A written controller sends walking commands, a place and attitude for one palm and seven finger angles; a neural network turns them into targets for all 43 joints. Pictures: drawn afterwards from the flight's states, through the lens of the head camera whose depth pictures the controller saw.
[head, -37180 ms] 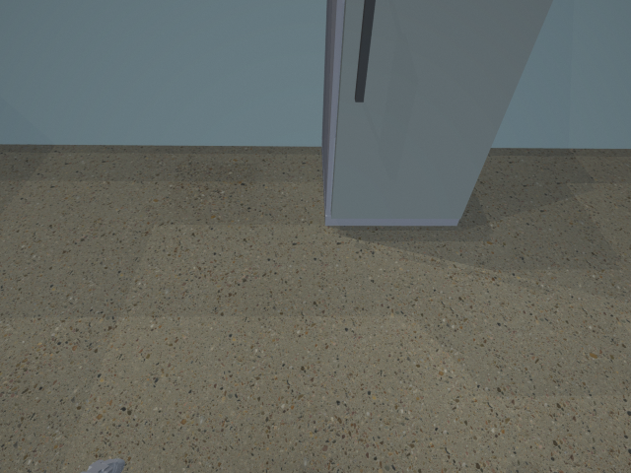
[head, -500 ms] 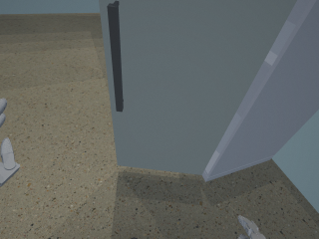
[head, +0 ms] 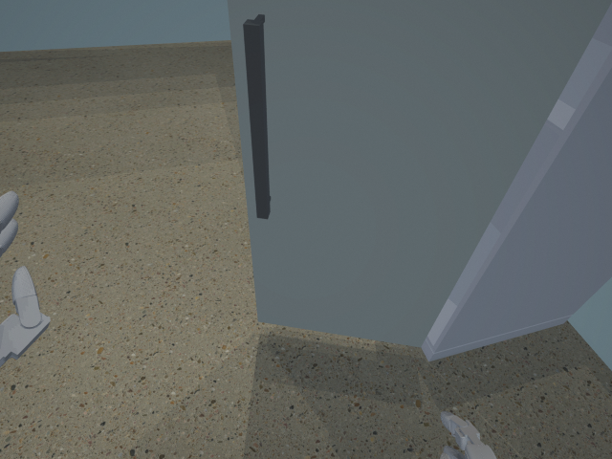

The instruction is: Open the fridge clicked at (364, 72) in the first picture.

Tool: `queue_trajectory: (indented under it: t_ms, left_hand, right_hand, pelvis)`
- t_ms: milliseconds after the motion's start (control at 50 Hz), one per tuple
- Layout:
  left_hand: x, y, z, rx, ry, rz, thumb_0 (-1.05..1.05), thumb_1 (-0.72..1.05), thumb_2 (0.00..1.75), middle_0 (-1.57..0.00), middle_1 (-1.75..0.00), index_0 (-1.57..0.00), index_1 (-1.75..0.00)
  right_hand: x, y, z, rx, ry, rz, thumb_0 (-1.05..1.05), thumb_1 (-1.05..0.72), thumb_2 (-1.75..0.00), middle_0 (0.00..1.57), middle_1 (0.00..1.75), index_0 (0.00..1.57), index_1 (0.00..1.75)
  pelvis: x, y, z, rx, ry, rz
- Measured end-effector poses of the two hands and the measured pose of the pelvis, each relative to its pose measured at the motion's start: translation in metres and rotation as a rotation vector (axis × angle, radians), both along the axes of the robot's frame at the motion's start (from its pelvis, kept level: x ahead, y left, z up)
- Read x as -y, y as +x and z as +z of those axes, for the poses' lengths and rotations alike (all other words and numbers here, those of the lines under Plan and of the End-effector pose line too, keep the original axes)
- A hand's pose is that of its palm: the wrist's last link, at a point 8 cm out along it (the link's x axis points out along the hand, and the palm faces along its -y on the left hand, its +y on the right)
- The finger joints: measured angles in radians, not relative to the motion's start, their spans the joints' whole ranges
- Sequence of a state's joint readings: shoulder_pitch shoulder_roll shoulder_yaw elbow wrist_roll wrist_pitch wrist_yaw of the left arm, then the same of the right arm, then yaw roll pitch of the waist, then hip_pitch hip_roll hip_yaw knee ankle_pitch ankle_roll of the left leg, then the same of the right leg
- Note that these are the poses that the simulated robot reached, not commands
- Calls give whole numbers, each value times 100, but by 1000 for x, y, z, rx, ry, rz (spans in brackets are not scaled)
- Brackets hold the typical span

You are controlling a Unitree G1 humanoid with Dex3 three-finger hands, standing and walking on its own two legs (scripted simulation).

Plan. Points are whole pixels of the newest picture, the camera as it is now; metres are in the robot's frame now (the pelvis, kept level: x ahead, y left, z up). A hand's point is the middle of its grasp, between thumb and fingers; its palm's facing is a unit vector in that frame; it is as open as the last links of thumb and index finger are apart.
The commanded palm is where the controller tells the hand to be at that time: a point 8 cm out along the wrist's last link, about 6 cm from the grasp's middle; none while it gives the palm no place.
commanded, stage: stop stepping back and stand still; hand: left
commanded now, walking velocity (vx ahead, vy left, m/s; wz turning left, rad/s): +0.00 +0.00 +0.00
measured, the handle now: (262, 132) +0.66 +0.15 +0.10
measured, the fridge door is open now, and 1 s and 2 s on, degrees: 65 65 65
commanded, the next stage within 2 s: let the arm hang, fingers relaxed in 0.36 s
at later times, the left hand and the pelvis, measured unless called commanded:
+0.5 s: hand (62, 304) +0.23 +0.29 +0.13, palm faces +0.35 -0.80 -0.49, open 7.5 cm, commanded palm none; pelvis +0.02 +0.02 +0.00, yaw +1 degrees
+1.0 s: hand out of the picture -0.08 +0.20 -0.17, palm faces +0.06 -0.98 -0.16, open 7.3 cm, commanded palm none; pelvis -0.01 +0.03 +0.01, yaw +2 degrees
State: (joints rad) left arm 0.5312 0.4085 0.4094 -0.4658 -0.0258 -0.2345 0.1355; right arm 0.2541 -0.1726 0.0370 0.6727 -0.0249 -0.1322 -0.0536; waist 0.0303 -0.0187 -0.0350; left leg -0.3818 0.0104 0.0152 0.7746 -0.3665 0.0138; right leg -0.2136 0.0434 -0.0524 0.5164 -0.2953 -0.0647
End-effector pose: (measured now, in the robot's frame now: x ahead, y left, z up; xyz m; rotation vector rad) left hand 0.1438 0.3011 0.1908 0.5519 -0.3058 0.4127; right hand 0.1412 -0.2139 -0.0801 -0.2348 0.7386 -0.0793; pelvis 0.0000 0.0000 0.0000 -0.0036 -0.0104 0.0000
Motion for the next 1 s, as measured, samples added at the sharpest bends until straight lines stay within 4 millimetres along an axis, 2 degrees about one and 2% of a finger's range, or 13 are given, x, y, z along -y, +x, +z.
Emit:
queue_trajectory:
  t_ms: [120, 280, 460, 500, 560, 600, 660, 740, 760, 800, 880, 940, 1000]
  left_hand:
    - [-19, 18, -16, 7, -80, 63, 2, 88, 90, -21, -31, -21, -30]
    - [-12, 45, -14, -61, -39, -13, 2, 88, 90, -21, -31, -21, -30]
    - [-17, 42, -10, -92, -12, -28, 2, 88, 90, -22, -31, -21, -30]
    - [-24, 46, -34, -186, -34, -27, 1, 89, 90, -21, -31, -21, -30]
    - [-33, 50, -117, -521, -161, 21, 1, 89, 90, -21, -31, -20, -30]
    - [-29, 36, -178, -769, -259, 59, 1, 90, 90, -20, -30, -20, -30]
    - [-5, -8, -256, -1092, -395, 88, 1, 90, 90, -20, -30, -19, -30]
    - [43, -82, -323, -1416, -570, 91, 1, 90, 90, -20, -30, -19, -30]
    - [53, -100, -332, -1477, -609, 98, 2, 91, 90, -20, -30, -20, -30]
    - [57, -131, -342, -1559, -657, 158, 2, 96, 90, -21, -30, -20, -30]
    - [60, -182, -344, -1680, -716, 226, 1, 97, 90, -21, -30, -20, -30]
    - [59, -208, -339, -1739, -732, 274, 1, 95, 90, -21, -30, -20, -30]
    - [56, -222, -334, -1770, -729, 310, 1, 93, 90, -21, -30, -20, -30]
  right_hand:
    - [11, 20, -1, 7, -54, -31, 2, -90, -90, 21, 30, 20, 30]
    - [5, 46, 18, 69, -52, -33, 2, -90, -90, 21, 30, 20, 30]
    - [-2, 47, 21, 77, -36, -49, 1, -90, -90, 21, 30, 20, 30]
    - [0, 45, 12, 55, -16, -9, 1, -90, -90, 21, 30, 20, 30]
    - [8, 39, -11, -41, -21, 29, 1, -90, -90, 21, 30, 20, 30]
    - [13, 29, -22, -96, -28, 22, 1, -90, -90, 21, 30, 20, 30]
    - [20, 3, -30, -185, -41, -9, 1, -90, -90, 21, 30, 20, 30]
    - [23, -46, -37, -353, -67, -59, 1, -90, -90, 20, 30, 20, 30]
    - [23, -60, -38, -400, -71, -72, 1, -90, -90, 20, 30, 20, 30]
    - [20, -88, -40, -496, -76, -91, 1, -91, -90, 20, 30, 20, 30]
    - [8, -136, -45, -660, -64, -118, 1, -91, -90, 20, 30, 20, 30]
    - [-3, -161, -48, -735, -38, -136, 1, -91, -90, 20, 30, 20, 30]
    - [-16, -174, -52, -770, -4, -148, 1, -91, -90, 20, 30, 20, 30]
  pelvis:
    - [-11, 16, -4, 18, -7, 12]
    - [-13, 25, 2, -15, -3, -1]
    - [-18, 25, 4, -23, -9, -6]
    - [-22, 20, 2, -29, -11, 11]
    - [-28, 11, -4, -33, -3, 28]
    - [-29, 5, -6, -28, 1, 32]
    - [-26, -1, -6, -19, 4, 36]
    - [-23, -4, -4, -7, -1, 37]
    - [-22, -5, -3, -5, -4, 37]
    - [-20, -5, -1, -4, -10, 39]
    - [-21, -7, 3, -7, -21, 43]
    - [-23, -8, 4, -9, -23, 43]
    - [-26, -8, 5, -9, -21, 41]
